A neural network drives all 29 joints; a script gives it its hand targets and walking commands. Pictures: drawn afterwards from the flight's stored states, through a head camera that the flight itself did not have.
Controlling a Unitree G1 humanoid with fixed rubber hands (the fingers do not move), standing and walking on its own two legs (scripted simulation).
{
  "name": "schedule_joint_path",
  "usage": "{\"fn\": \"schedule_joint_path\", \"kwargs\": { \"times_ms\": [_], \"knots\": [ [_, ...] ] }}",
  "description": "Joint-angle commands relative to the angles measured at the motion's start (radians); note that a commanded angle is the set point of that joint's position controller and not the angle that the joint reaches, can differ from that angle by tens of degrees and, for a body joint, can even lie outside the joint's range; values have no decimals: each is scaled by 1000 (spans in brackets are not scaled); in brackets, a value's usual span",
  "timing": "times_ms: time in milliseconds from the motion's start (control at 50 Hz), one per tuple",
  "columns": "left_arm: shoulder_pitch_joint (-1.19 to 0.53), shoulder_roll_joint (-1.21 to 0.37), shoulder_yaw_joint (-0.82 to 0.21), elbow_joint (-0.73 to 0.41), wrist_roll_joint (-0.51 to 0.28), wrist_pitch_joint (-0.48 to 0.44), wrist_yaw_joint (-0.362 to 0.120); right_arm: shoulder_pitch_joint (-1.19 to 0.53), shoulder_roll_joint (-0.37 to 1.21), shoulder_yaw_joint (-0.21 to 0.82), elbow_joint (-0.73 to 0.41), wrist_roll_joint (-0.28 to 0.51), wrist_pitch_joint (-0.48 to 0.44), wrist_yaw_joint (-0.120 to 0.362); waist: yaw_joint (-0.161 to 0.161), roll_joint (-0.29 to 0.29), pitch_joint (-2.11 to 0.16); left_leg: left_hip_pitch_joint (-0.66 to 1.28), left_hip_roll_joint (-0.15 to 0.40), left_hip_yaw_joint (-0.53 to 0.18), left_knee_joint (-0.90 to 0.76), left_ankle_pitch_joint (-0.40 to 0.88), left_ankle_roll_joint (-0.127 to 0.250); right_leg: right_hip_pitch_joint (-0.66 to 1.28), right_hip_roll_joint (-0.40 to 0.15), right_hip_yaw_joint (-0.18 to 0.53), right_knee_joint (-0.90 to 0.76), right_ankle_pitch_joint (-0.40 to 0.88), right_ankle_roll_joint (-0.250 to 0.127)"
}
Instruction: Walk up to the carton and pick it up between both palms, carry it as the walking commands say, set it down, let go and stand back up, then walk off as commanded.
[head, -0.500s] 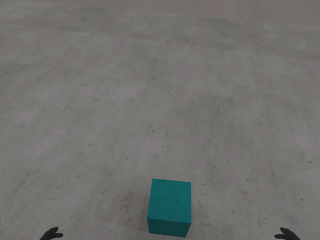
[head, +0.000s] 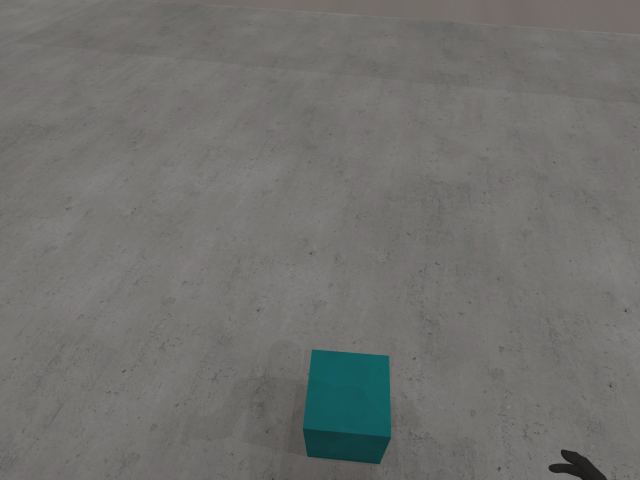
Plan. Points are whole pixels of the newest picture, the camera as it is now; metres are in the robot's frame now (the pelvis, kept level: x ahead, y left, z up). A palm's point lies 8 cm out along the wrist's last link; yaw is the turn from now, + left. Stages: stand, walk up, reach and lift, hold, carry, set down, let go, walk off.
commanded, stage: walk up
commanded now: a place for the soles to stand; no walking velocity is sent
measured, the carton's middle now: (346, 408) +0.43 -0.03 -0.64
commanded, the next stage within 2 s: reach and lift in 0.24 s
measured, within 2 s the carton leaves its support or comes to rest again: neither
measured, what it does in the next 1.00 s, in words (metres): lowers itself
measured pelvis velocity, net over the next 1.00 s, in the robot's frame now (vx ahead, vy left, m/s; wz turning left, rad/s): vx -0.03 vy -0.02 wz -0.05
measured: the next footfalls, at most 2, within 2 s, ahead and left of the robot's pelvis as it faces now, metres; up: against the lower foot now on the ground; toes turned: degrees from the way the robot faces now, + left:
none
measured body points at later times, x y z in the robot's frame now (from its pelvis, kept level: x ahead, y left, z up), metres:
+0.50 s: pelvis +0.00 -0.03 -0.02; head +0.09 -0.03 +0.42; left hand +0.18 +0.29 -0.11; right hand +0.18 -0.33 -0.11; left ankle +0.02 +0.10 -0.74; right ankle +0.01 -0.14 -0.74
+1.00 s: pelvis -0.03 -0.02 -0.06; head +0.13 -0.02 +0.36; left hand +0.29 +0.25 -0.15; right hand +0.28 -0.28 -0.15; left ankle +0.02 +0.10 -0.74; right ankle +0.01 -0.14 -0.74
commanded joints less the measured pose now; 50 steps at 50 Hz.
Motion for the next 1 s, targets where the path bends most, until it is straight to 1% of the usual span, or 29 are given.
{"fn": "schedule_joint_path", "kwargs": {
  "times_ms": [0, 220, 240, 260, 280, 300, 340, 360, 400, 420, 460, 500, 540, 640, 680, 760, 820, 880, 980],
  "knots": [
    [-15, 191, 36, -45, 1, -10, 5, -53, -193, -39, -59, 0, -9, -4, -2, 19, -89, -26, 125, -136, -117, 49, 38, 54, -63, 79, -54, 55, -72],
    [-2, 191, 42, -66, 3, -10, 8, -43, -185, -41, -71, 1, -7, -3, -3, 8, -97, -10, 119, -117, -87, 109, 34, 56, -74, 92, -50, 99, -79],
    [-194, -14, 125, -417, 22, 47, -23, -71, -52, -84, -397, -76, 12, 37, 39, 35, 12, -168, 13, 18, -114, -76, -23, -16, 139, -2, 59, -36, -18],
    [-153, 17, 146, -534, 34, 91, -43, -22, -113, -117, -410, -81, 52, 41, 28, 51, 39, -230, 51, 15, -138, -151, -4, 88, 167, -24, 111, -48, 8],
    [-90, 28, 167, -531, 58, 127, -64, 9, -145, -151, -412, -81, 85, 44, 30, 67, 71, -280, 82, 20, -164, -206, 1, 141, 184, -35, 143, -51, 19],
    [-49, 29, 168, -542, 71, 158, -77, 29, -166, -178, -421, -83, 111, 45, 16, 84, 87, -291, 88, 38, -174, -212, -9, 151, 190, -35, 145, -50, 22],
    [-19, 35, 213, -520, 93, 210, -89, 50, -129, -204, -411, -84, 158, 24, 4, 61, 79, -266, 56, 68, -138, -202, -23, 157, 181, -7, 119, -27, 17],
    [-14, 46, 239, -514, 93, 227, -93, 41, -97, -199, -416, -74, 170, 18, 18, 33, 28, -228, 38, 71, -90, -162, -29, 138, 168, 7, 114, -22, 16],
    [-19, 82, 288, -514, 84, 241, -103, 3, -61, -168, -468, -59, 176, 11, 52, -27, -99, -115, -4, 77, 45, 12, -41, 48, 133, 45, 112, 4, 10],
    [-31, 85, 298, -524, 78, 239, -108, -15, -53, -152, -499, -54, 175, 7, 59, -40, -148, -101, -13, 77, 90, 60, -44, 24, 120, 61, 127, 35, 11],
    [-56, 81, 295, -540, 72, 236, -117, -38, -27, -127, -541, -39, 178, -8, 57, -43, -202, -137, -20, 78, 150, 96, -44, 9, 114, 83, 175, 101, 19],
    [-105, 70, 271, -548, 62, 230, -125, -76, 11, -117, -551, -22, 182, -29, 50, -42, -196, -216, -20, 80, 199, 91, -45, -26, 110, 99, 215, 128, 27],
    [-138, 78, 252, -533, 59, 232, -131, -93, 36, -110, -544, -10, 190, -49, 40, -41, -198, -273, -19, 79, 240, 97, -47, -64, 107, 105, 245, 165, 31],
    [-175, 100, 237, -487, 52, 228, -135, -95, 58, -103, -512, 5, 198, -86, 18, -26, -307, -332, -21, 69, 310, 188, -58, -89, 105, 119, 307, 328, 32],
    [-202, 91, 229, -477, 41, 221, -133, -119, 67, -101, -498, 7, 192, -93, 9, -10, -334, -354, -19, 61, 327, 215, -62, -116, 106, 122, 326, 351, 28],
    [-297, 77, 217, -474, 12, 210, -122, -214, 74, -96, -492, 14, 179, -99, -3, 8, -389, -407, -13, 48, 356, 237, -68, -196, 108, 124, 366, 341, 20],
    [-386, 70, 213, -472, -7, 211, -112, -306, 70, -95, -491, 21, 179, -100, -5, 8, -440, -456, -12, 46, 373, 216, -70, -251, 109, 121, 397, 305, 16],
    [-474, 61, 206, -464, -23, 228, -103, -400, 55, -102, -479, 27, 193, -97, -6, 4, -477, -487, -11, 45, 376, 167, -70, -315, 113, 107, 413, 220, 13],
    [-659, 40, 185, -433, -46, 266, -87, -571, 36, -135, -421, 38, 217, -80, -16, 18, -502, -518, 1, 32, 369, 50, -68, -461, 118, 81, 422, 34, 3]
  ]
}}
